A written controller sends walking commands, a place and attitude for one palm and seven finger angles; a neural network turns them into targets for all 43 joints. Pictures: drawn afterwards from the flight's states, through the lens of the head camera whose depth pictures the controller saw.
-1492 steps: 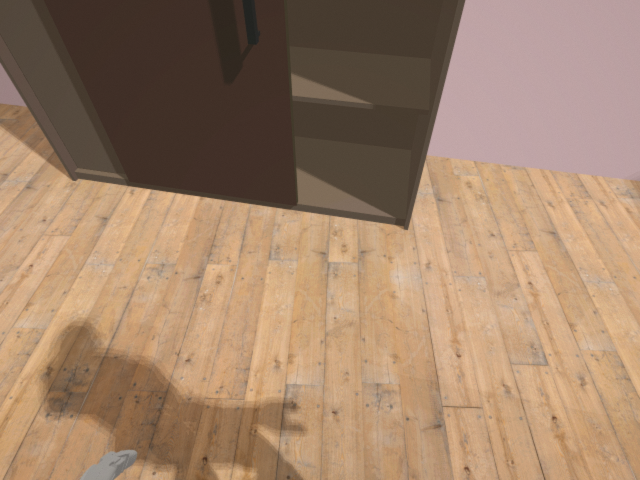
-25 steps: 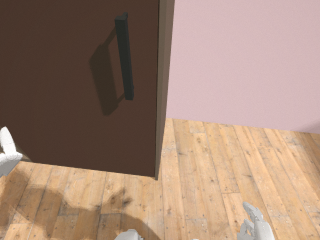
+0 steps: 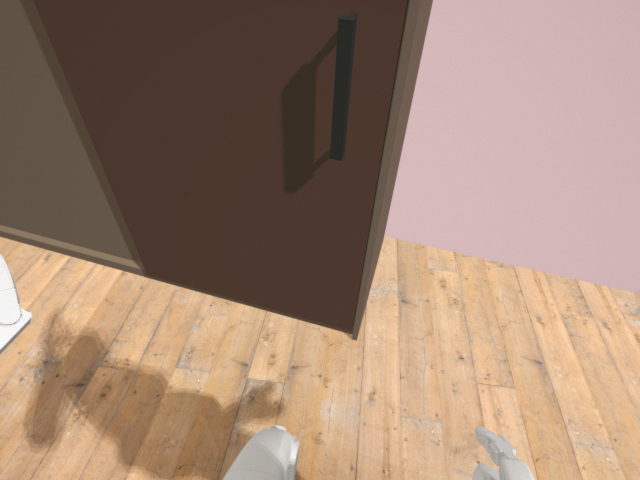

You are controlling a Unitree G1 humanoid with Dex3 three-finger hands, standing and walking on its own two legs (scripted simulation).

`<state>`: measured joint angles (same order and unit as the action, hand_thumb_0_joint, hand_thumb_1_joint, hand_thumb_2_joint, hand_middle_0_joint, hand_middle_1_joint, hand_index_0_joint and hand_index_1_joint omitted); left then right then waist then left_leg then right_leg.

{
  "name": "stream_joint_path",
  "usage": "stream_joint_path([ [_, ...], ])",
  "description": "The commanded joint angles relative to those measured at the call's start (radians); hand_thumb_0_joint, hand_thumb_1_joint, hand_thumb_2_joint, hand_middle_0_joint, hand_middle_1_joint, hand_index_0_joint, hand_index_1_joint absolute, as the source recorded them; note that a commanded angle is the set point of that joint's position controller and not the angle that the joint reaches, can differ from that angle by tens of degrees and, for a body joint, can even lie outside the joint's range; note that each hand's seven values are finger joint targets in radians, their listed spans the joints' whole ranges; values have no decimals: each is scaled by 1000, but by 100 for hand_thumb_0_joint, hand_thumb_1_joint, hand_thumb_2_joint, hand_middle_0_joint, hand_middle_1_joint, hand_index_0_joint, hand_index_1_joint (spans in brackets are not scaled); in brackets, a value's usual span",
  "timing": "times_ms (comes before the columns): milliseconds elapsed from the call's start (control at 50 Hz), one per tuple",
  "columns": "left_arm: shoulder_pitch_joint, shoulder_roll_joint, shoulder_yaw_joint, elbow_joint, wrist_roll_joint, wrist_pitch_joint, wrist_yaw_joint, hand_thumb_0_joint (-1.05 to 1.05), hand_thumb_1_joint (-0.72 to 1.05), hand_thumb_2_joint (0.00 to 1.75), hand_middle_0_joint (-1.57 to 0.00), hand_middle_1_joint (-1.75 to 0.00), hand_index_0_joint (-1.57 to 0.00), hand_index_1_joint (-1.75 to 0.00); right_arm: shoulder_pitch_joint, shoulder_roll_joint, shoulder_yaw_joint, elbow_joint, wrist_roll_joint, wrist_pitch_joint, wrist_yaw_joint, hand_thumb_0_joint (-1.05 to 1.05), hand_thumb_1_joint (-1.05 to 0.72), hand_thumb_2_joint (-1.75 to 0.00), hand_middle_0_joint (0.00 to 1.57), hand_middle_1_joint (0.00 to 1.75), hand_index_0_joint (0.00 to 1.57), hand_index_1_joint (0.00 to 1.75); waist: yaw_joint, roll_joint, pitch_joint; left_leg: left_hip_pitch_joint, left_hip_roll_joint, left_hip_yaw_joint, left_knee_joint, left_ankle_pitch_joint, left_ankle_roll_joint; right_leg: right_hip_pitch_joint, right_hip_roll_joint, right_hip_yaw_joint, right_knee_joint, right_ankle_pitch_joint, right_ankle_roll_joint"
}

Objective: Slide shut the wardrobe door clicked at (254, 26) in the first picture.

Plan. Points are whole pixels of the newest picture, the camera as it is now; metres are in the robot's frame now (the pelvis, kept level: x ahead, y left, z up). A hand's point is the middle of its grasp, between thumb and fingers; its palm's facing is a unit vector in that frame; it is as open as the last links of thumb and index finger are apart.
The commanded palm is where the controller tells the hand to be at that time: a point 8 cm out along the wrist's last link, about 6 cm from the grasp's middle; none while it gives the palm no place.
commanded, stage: stop stepping back and stand still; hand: left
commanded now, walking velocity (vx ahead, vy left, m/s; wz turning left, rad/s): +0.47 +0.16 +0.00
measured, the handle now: (344, 91) +0.77 +0.06 +0.17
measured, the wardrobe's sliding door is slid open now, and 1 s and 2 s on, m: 0.00 0.00 0.00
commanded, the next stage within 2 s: let the arm hang, fingers relaxed in 0.66 s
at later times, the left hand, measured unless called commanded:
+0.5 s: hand (55, 315) +0.17 +0.24 +0.22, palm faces +0.34 -0.78 -0.53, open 7.4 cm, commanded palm +0.12 +0.28 +0.22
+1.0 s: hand out of the picture +0.11 +0.19 -0.10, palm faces -0.16 -0.94 -0.30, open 7.4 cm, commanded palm none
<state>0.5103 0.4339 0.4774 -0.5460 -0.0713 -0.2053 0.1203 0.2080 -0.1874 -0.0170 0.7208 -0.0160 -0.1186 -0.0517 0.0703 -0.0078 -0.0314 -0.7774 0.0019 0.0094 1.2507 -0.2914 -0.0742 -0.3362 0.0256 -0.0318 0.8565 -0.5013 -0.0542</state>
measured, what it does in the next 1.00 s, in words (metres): steps on the spot: left foot, then right foot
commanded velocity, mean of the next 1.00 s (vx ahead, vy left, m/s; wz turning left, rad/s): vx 0.11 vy -0.02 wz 0.00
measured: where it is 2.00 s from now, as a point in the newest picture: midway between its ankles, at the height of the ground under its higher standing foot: outside the picture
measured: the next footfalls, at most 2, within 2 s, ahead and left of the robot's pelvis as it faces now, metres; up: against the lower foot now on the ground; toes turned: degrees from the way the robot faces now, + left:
left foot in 0.14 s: -0.01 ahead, +0.16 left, +0.00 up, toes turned +3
right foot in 0.46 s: -0.03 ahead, -0.11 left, +0.00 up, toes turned -11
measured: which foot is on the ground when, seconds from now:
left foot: up 0.00-0.12, down 0.14-0.46, up 0.48-0.66, down 0.68-1.00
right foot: down 0.00-0.14, up 0.16-0.44, down 0.46-1.00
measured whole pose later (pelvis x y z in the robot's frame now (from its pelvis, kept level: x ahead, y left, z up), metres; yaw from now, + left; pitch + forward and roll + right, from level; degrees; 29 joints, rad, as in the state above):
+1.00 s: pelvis -0.05 +0.01 +0.02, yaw -7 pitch -1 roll +1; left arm 0.23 0.24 0.01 0.66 0.03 0.05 0.01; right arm 0.16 -0.25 -0.02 0.81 -0.04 0.02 0.02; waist -0.03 0.02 0.02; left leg -0.38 0.01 0.06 0.63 -0.25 0.01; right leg -0.30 -0.04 -0.05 0.68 -0.37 0.00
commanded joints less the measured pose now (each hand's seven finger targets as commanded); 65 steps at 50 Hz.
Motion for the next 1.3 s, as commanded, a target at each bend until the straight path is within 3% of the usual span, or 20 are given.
stream_joint_path([
  [0, -289, 164, 8, -65, 20, -31, 20, 0, 90, 90, -20, -30, -20, -30, -83, -145, -25, -172, 15, -87, -37, 0, -90, -90, 20, 30, 20, 30, -82, -98, 81, 234, 33, -16, -201, -48, 48, -147, -220, 380, -579, -3, -52],
  [80, -411, 72, -111, 46, 50, 2, 58, 0, 90, 90, -20, -30, -20, -30, -55, -143, -9, -162, 16, -113, -65, 0, -90, -90, 20, 30, 20, 30, -78, -17, -8, 683, 12, 59, -821, -228, 124, -127, -153, 250, -387, -28, -19],
  [120, -416, 68, -112, -43, 45, -17, 78, 0, 90, 90, -20, -30, -20, -30, -59, -190, -11, -219, 20, -106, -62, 0, -90, -90, 20, 30, 20, 30, -81, 353, 4, 813, 344, -343, -1025, -354, 223, -400, -2, 23, 53, -22, 52],
  [140, -394, 93, -93, -38, 47, -31, 81, 0, 90, 90, -20, -30, -20, -30, -78, -171, -10, -241, 21, -100, -62, 0, -90, -90, 20, 30, 20, 30, -91, 297, 42, 721, 421, -412, -1073, -308, 263, -420, -49, 41, 172, 19, 56],
  [200, -182, 175, 11, -166, 49, -49, 62, 0, 90, 90, -20, -30, -20, -30, -79, -153, -27, -228, 14, -93, -31, 0, -90, -90, 20, 30, 20, 30, -84, 109, 7, 613, 371, -318, -1063, -227, 271, -338, -86, 61, 248, 122, 59],
  [300, -19, 177, 63, -219, 41, -51, 70, 0, 90, 90, -20, -30, -20, -30, -112, -140, -18, -256, 12, -87, -25, 0, -90, -90, 20, 30, 20, 30, -65, 304, 52, 413, 290, -49, -1115, -327, 195, -44, -70, -61, -57, 173, 63],
  [380, 29, 171, 91, -92, 34, -35, 84, 0, 90, 90, -20, -30, -20, -30, -71, -144, -22, -258, 13, -49, -45, 0, -90, -90, 20, 30, 20, 30, -68, 207, 0, 395, 248, 19, -967, -374, 151, 169, -5, -152, -324, 120, 57],
  [420, 21, 170, 90, -30, 38, -20, 90, 0, 90, 90, -20, -30, -20, -30, -52, -141, -32, -244, 17, -34, -46, 0, -90, -90, 20, 30, 20, 30, -64, -15, -37, 273, 155, 113, -645, -292, 121, 303, -113, 40, -458, 79, -15],
  [440, 34, 173, 86, 2, 41, -11, 90, 0, 90, 90, -20, -30, -20, -30, -46, -126, -33, -245, 23, -32, -40, 0, -90, -90, 20, 30, 20, 30, -68, -248, -36, 149, 51, 140, -411, -238, 90, 332, -308, 385, -570, 123, -112],
  [460, -30, 209, 98, -42, 30, -24, 87, 0, 90, 90, -20, -30, -20, -30, -94, -144, -35, -252, 27, -41, -35, 0, -90, -90, 20, 30, 20, 30, -43, -273, -7, 74, 42, 83, -218, -266, 74, 321, -419, 527, -604, 285, -182],
  [540, -66, 141, 47, -100, 33, -37, 77, 0, 90, 90, -20, -30, -20, -30, -82, -140, -36, -207, 25, -38, -16, 0, -90, -90, 20, 30, 20, 30, -75, -118, -48, 343, 84, 28, -401, -145, 68, 143, -305, 196, -490, 388, -106],
  [620, -70, 151, 39, -193, 29, -61, 74, 0, 90, 90, -20, -30, -20, -30, -83, -151, -39, -209, 16, -46, -28, 0, -90, -90, 20, 30, 20, 30, -83, -22, -6, 575, 37, 64, -716, 1, 82, 8, -225, 90, -460, 139, -28],
  [680, -54, 167, 79, -233, 43, -74, 78, 0, 90, 90, -20, -30, -20, -30, -98, -180, -45, -245, 14, -55, -34, 0, -90, -90, 20, 30, 20, 30, -49, 235, 45, 470, 207, -198, -934, -161, 159, -5, -68, 7, -296, 94, 48],
  [720, -26, 154, 83, -165, 53, -71, 77, 0, 90, 90, -20, -30, -20, -30, -88, -155, -32, -241, 20, -61, -35, 0, -90, -90, 20, 30, 20, 30, -53, 293, 57, 320, 212, -202, -1046, -372, 148, 124, -31, -21, -220, 95, 55],
  [740, -86, -27, -369, 647, 130, 94, -69, 0, 90, 90, -20, -30, -20, -30, -118, -347, -103, 1, -10, -92, 45, 0, -90, -90, 20, 30, 20, 30, -132, 218, 103, 350, 206, -208, -860, -89, 157, -73, -61, -7, -111, 114, 54],
  [800, -108, -78, -362, 734, 102, 215, -110, 0, 90, 90, -20, -30, -20, -30, -74, -242, -59, -48, -3, 57, 56, 0, -90, -90, 20, 30, 20, 30, -62, 28, -10, 341, 166, -93, -744, 150, 142, 26, -95, 23, -259, 172, 49],
  [840, -192, -17, -377, 827, 111, 192, -109, 0, 90, 90, -20, -30, -20, -30, -14, -214, -49, -48, -2, 66, 61, 0, -90, -90, 20, 30, 20, 30, -92, -244, -85, 433, 70, -16, -611, 179, 94, 56, -200, 117, -354, 487, -2],
  [880, -271, 4, -391, 944, 110, 192, -105, 0, 90, 90, -20, -30, -20, -30, 4, -221, -52, -17, -10, 104, 65, 0, -90, -90, 20, 30, 20, 30, -108, -315, -34, 452, 35, -5, -595, 60, 84, -1, -241, 160, -416, 420, -43],
  [1020, -275, -41, -442, 1284, 95, 210, -92, 0, 90, 90, -20, -30, -20, -30, -46, -184, -19, 93, -20, 133, 56, 0, -90, -90, 20, 30, 20, 30, -69, 127, -4, 508, 111, -60, -819, 211, 108, 101, -121, 79, -389, 318, 30],
  [1280, -246, -108, -456, 1571, 89, 206, -90, 0, 90, 90, -20, -30, -20, -30, 38, -135, -19, 277, -7, 144, 31, 0, -90, -90, 20, 30, 20, 30, -81, 36, 20, 574, 126, -60, -897, 97, 103, 130, -123, 71, -528, 291, 21],
])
